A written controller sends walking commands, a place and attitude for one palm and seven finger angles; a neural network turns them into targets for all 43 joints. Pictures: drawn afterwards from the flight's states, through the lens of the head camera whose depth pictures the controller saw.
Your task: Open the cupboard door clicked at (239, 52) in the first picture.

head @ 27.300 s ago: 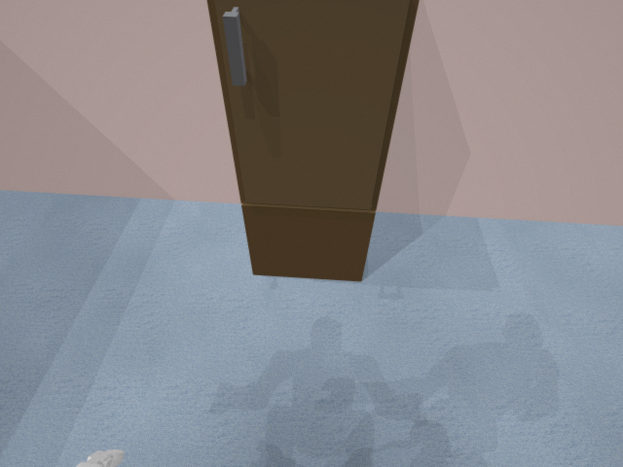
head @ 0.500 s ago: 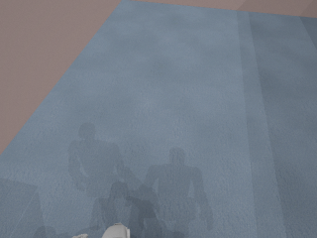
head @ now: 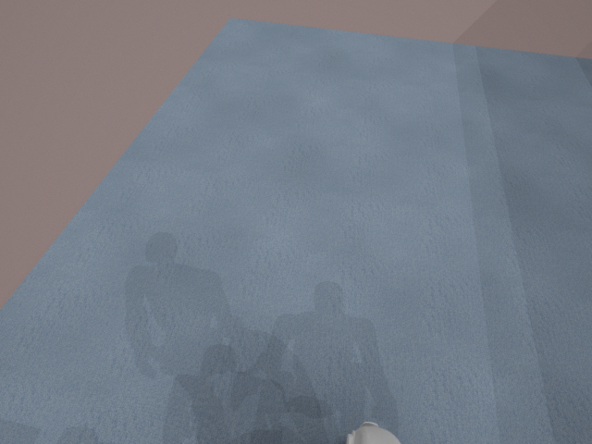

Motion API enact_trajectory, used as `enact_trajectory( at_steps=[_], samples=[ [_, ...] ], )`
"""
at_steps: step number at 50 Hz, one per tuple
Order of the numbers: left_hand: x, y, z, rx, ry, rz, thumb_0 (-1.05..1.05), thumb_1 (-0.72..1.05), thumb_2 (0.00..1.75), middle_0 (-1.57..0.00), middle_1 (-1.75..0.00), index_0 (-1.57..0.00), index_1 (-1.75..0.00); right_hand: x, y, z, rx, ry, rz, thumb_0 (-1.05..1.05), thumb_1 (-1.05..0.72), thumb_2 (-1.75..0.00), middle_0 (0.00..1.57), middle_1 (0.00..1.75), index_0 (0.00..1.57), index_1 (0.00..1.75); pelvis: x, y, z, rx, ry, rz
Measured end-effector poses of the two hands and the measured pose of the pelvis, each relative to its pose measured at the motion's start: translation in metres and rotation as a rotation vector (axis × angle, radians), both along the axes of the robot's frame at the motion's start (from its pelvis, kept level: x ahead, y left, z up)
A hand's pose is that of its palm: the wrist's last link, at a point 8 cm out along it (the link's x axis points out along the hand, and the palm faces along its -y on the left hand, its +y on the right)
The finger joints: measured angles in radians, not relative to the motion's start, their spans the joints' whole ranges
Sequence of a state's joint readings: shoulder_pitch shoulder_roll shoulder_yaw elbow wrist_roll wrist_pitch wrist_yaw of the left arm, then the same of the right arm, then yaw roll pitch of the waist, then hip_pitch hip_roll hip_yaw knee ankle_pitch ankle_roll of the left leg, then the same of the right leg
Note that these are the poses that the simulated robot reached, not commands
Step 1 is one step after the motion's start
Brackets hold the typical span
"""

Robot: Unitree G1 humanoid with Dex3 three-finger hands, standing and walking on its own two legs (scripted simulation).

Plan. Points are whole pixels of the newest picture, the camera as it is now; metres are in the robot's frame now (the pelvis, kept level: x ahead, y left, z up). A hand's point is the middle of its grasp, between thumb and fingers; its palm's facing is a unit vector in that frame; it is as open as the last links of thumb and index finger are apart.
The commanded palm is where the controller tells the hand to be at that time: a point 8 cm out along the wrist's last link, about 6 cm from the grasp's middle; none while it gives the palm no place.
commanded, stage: turn to face it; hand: left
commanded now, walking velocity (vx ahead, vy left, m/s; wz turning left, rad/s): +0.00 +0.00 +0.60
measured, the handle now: out of the picture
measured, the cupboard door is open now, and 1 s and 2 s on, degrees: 42 42 42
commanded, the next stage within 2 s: none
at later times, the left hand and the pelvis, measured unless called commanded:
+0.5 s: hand (174, 434) +0.16 +0.21 -0.20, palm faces +0.32 -0.93 -0.20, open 7.3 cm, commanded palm none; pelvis +0.13 -0.01 -0.02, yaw +18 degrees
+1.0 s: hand out of the picture +0.13 +0.12 -0.16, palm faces +0.59 -0.77 -0.25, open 7.3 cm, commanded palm none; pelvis +0.20 -0.06 +0.00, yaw +37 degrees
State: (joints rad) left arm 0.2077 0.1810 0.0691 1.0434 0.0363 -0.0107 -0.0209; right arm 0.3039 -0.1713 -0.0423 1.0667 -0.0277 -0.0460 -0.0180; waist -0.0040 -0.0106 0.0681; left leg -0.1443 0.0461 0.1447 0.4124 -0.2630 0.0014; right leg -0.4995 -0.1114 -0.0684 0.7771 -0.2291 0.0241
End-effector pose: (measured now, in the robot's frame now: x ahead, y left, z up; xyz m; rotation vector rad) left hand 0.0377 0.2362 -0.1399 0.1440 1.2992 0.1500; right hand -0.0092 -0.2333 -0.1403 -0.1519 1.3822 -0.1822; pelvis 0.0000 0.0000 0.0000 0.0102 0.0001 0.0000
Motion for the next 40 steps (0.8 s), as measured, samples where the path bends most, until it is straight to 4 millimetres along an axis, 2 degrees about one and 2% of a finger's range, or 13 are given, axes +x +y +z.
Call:
enact_trajectory(
  at_steps=[3,5,7,10,14,17,20,23,26,31,36,38,40],
  samples=[
    [0.05,-0.006,0.0,0.031,-0.065,-0.021,0.01,0.94,0.9,-0.19,-0.3,-0.2,-0.3,-0.008,-0.009,-0.009,0.026,0.108,-0.024,0.0,-0.93,-0.9,0.2,0.3,0.2,0.3,0.029,-0.016,-0.007,0.008,-0.004,0.029],
    [0.078,-0.011,-0.004,0.054,-0.115,-0.011,0.01,0.93,0.9,-0.19,-0.3,-0.2,-0.3,-0.007,-0.016,-0.018,0.044,0.17,-0.026,0.01,-0.92,-0.9,0.2,0.3,0.2,0.3,0.047,-0.026,-0.017,0.017,-0.001,0.057],
    [0.095,-0.017,-0.001,0.058,-0.146,0.012,0.01,0.93,0.9,-0.19,-0.3,-0.2,-0.3,0.005,-0.022,-0.02,0.045,0.212,-0.009,0.01,-0.92,-0.9,0.2,0.3,0.2,0.3,0.058,-0.029,-0.017,0.004,-0.006,0.096],
    [0.108,-0.025,0.003,0.047,-0.166,0.06,0.0,0.92,0.9,-0.2,-0.3,-0.2,-0.3,0.043,-0.029,-0.014,0.034,0.2,0.031,0.01,-0.92,-0.9,0.19,0.3,0.2,0.3,0.073,-0.032,-0.011,0.004,-0.004,0.144],
    [0.112,-0.029,0.0,0.018,-0.159,0.134,-0.01,0.92,0.9,-0.2,-0.3,-0.21,-0.3,0.115,-0.029,-0.004,0.014,0.092,0.106,0.01,-0.91,-0.9,0.19,0.3,0.2,0.3,0.092,-0.03,-0.005,0.005,0.011,0.199],
    [0.112,-0.019,-0.008,0.006,-0.153,0.179,-0.01,0.93,0.9,-0.2,-0.3,-0.21,-0.3,0.173,-0.021,0.001,-0.005,-0.004,0.185,0.01,-0.91,-0.9,0.19,0.3,0.2,0.3,0.103,-0.024,-0.007,-0.002,0.015,0.239],
    [0.106,-0.005,-0.024,-0.011,-0.135,0.231,-0.01,0.93,0.9,-0.2,-0.3,-0.21,-0.3,0.227,-0.011,-0.002,-0.034,-0.107,0.268,0.01,-0.91,-0.9,0.19,0.3,0.2,0.3,0.115,-0.011,-0.02,-0.032,0.018,0.273],
    [0.1,0.009,-0.031,0.006,-0.082,0.261,-0.01,0.92,0.9,-0.2,-0.3,-0.21,-0.3,0.268,-0.001,0.002,-0.054,-0.179,0.319,0.01,-0.91,-0.9,0.19,0.3,0.2,0.3,0.124,-0.008,-0.024,-0.026,0.027,0.296],
    [0.099,0.017,-0.023,0.03,-0.064,0.302,0.0,0.92,0.9,-0.2,-0.3,-0.2,-0.3,0.294,0.005,0.009,-0.058,-0.206,0.366,0.01,-0.91,-0.9,0.19,0.3,0.2,0.3,0.133,-0.01,-0.017,-0.025,0.037,0.325],
    [0.103,0.018,-0.002,0.075,-0.082,0.356,0.0,0.91,0.9,-0.19,-0.3,-0.2,-0.3,0.325,0.005,0.01,-0.034,-0.191,0.436,0.01,-0.91,-0.9,0.2,0.3,0.2,0.3,0.15,-0.02,-0.008,-0.025,0.042,0.376],
    [0.108,0.003,0.011,0.134,-0.11,0.397,0.0,0.91,0.9,-0.19,-0.3,-0.2,-0.3,0.353,-0.008,-0.007,0.007,-0.159,0.477,0.01,-0.9,-0.9,0.2,0.3,0.2,0.3,0.169,-0.041,-0.013,-0.013,0.035,0.443],
    [0.105,-0.006,0.013,0.161,-0.116,0.413,0.0,0.91,0.9,-0.2,-0.3,-0.2,-0.3,0.367,-0.013,-0.016,0.022,-0.147,0.491,0.01,-0.9,-0.9,0.2,0.3,0.2,0.3,0.176,-0.049,-0.017,-0.001,0.032,0.472],
    [0.098,-0.018,0.017,0.166,-0.101,0.444,0.0,0.91,0.9,-0.2,-0.3,-0.2,-0.3,0.38,-0.014,-0.017,0.027,-0.129,0.516,0.01,-0.91,-0.9,0.2,0.3,0.2,0.3,0.181,-0.054,-0.014,0.009,0.027,0.505]
  ],
)
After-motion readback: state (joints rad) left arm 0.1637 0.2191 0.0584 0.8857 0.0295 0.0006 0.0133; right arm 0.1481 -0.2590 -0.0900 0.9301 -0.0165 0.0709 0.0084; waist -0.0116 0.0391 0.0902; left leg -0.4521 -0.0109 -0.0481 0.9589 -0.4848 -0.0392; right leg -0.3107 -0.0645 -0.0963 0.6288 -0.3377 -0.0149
